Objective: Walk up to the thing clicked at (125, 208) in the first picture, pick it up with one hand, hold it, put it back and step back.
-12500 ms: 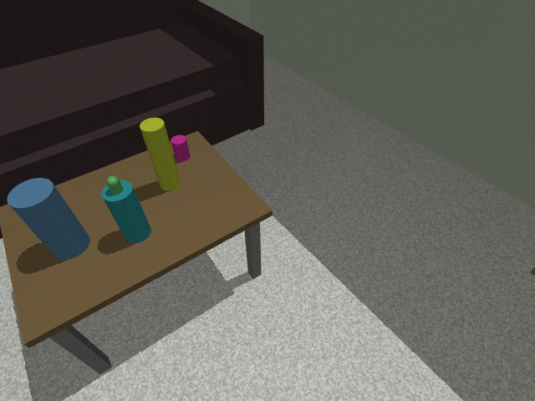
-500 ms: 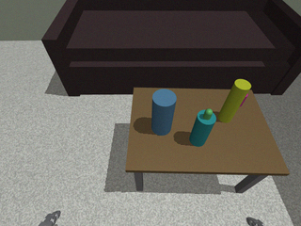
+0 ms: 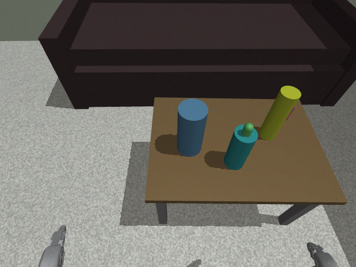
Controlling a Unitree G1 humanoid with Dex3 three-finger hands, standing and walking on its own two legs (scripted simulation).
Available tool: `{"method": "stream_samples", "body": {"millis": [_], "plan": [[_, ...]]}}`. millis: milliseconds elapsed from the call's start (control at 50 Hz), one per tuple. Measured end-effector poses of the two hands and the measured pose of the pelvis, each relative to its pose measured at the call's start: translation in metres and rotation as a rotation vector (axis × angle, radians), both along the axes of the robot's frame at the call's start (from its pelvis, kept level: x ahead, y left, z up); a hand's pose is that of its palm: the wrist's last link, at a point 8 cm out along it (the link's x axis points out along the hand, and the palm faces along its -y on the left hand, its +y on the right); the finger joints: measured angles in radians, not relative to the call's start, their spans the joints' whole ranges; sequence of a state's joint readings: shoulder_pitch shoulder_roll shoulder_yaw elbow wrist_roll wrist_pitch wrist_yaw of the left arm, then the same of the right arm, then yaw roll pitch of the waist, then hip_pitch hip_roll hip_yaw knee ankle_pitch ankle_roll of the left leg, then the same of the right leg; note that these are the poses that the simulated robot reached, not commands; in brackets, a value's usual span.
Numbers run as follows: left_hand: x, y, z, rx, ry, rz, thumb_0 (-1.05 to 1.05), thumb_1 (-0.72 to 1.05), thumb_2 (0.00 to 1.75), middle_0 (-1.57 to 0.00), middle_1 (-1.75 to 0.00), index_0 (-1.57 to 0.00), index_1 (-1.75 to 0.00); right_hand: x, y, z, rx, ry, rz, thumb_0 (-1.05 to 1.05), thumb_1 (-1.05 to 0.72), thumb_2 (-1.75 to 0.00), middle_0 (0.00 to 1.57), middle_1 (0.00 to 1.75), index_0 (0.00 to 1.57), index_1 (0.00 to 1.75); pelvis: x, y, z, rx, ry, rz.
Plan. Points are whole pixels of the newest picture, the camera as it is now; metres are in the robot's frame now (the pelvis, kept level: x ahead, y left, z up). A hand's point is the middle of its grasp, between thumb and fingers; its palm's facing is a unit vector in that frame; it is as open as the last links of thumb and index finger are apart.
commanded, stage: go down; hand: right
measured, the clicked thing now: (240, 145) +0.55 -0.21 -0.19
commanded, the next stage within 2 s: none
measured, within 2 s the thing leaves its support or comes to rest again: neither
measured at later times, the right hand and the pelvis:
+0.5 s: hand out of the picture +0.16 -0.27 -0.10, palm faces +0.05 +0.94 -0.33, open 17.7 cm; pelvis +0.02 +0.00 -0.02, yaw -1 degrees
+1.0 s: hand out of the picture +0.15 -0.28 -0.09, palm faces +0.08 +0.94 -0.33, open 17.6 cm; pelvis +0.00 +0.00 -0.02, yaw -1 degrees
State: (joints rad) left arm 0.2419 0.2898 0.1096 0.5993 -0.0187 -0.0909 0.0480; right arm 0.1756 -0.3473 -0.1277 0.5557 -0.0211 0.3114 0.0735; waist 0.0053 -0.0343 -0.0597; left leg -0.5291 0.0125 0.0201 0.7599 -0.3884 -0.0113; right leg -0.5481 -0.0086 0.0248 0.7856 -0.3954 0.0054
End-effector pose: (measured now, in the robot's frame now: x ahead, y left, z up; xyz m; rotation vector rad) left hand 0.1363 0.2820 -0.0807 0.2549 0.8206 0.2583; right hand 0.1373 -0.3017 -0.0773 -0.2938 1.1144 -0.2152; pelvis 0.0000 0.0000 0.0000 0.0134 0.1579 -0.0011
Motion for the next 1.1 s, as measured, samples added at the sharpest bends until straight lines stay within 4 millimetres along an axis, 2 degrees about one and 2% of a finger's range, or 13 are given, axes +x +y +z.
{"method": "stream_samples", "body": {"millis": [180,440,580,960,1040,1100], "plan": [[0.021,-0.002,0.009,0.032,-0.081,-0.007,-0.01,-0.52,0.06,-0.06,-0.05,-0.06,-0.05,0.011,-0.004,0.007,0.001,-0.051,-0.017,0.00,0.56,-0.02,0.03,0.06,0.04,0.06,0.012,0.001,-0.007,0.003,0.018,-0.008],[0.026,-0.011,0.010,0.030,-0.109,-0.023,-0.01,-0.53,0.05,-0.06,-0.05,-0.06,-0.05,0.011,-0.009,0.009,0.004,-0.046,-0.007,-0.01,0.59,-0.01,0.03,0.06,0.05,0.06,0.018,0.000,-0.016,0.007,0.044,-0.012],[0.023,-0.015,0.013,0.031,-0.131,-0.024,-0.01,-0.53,0.05,-0.06,-0.05,-0.06,-0.05,0.011,-0.011,0.014,0.004,-0.086,-0.010,-0.01,0.59,-0.01,0.04,0.06,0.05,0.06,0.016,-0.001,-0.019,0.008,0.050,-0.014],[0.007,-0.027,0.023,0.043,-0.191,-0.035,-0.01,-0.53,0.05,-0.06,-0.05,-0.06,-0.05,-0.008,-0.019,0.020,0.008,-0.129,-0.014,-0.01,0.58,-0.01,0.04,0.05,0.05,0.05,0.001,-0.004,-0.024,0.013,0.042,-0.015],[0.007,-0.031,0.028,0.051,-0.219,-0.046,-0.01,-0.53,0.05,-0.06,-0.05,-0.06,-0.05,-0.004,-0.024,0.022,0.001,-0.159,-0.018,-0.01,0.58,-0.01,0.04,0.05,0.05,0.05,-0.002,-0.005,-0.025,0.015,0.034,-0.018],[0.008,-0.035,0.031,0.053,-0.240,-0.062,-0.01,-0.53,0.05,-0.06,-0.05,-0.06,-0.05,0.008,-0.030,0.028,-0.004,-0.220,-0.026,-0.01,0.57,-0.01,0.04,0.05,0.06,0.05,-0.004,-0.004,-0.025,0.016,0.027,-0.021]]}}
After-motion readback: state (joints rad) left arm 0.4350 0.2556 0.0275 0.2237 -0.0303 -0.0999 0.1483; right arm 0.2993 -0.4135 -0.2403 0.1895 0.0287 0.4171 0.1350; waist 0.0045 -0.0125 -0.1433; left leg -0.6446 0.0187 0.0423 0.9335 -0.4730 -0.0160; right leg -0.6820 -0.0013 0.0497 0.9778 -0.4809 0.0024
